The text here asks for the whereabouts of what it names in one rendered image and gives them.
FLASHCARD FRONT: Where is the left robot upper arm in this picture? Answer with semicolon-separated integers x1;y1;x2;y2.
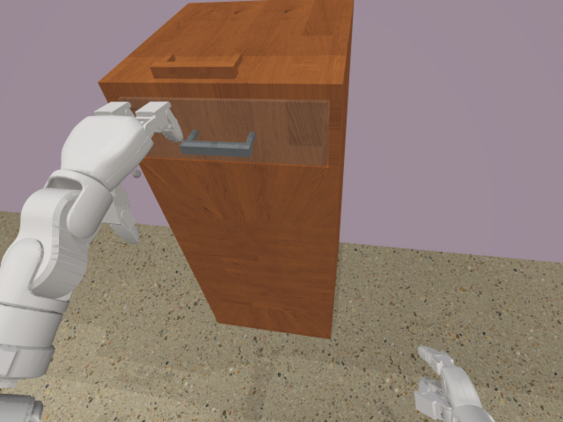
0;394;43;422

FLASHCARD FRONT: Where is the cabinet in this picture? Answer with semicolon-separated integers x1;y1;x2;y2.
98;0;354;339

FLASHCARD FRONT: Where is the left robot hand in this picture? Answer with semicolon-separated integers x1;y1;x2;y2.
61;102;183;244

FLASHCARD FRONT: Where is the drawer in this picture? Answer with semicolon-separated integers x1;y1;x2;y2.
118;97;330;166

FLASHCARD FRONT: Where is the robot right forearm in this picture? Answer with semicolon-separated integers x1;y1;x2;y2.
451;404;495;422

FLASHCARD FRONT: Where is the robot left forearm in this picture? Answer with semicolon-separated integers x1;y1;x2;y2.
0;170;113;388

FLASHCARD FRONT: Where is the handle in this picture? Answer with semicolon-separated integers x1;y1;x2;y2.
179;130;256;157
150;62;238;79

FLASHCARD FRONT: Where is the right robot hand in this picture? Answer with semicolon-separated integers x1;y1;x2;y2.
414;346;483;422

